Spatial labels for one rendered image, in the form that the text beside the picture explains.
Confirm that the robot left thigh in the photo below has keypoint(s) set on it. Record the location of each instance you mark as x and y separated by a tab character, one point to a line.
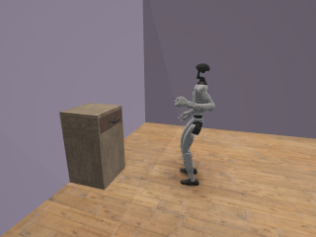
189	137

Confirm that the robot thigh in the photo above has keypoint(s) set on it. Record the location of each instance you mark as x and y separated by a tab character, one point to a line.
189	137
184	131

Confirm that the robot right thigh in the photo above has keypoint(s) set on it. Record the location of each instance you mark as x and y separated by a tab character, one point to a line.
184	131

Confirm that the left robot forearm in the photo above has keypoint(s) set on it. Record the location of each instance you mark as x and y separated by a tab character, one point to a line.
200	107

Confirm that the handle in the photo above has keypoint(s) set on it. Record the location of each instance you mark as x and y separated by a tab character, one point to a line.
115	120

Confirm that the left robot hand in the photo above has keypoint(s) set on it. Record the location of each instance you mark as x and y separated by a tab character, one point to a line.
181	102

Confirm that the robot left upper arm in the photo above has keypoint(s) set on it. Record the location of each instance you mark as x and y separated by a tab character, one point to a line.
202	91

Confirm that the right robot hand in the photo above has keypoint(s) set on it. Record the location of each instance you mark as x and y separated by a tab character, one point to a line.
186	115

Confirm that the drawer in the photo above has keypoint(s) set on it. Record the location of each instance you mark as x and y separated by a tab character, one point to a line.
105	123

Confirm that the cabinet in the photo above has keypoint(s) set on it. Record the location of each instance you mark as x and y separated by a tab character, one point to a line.
93	159

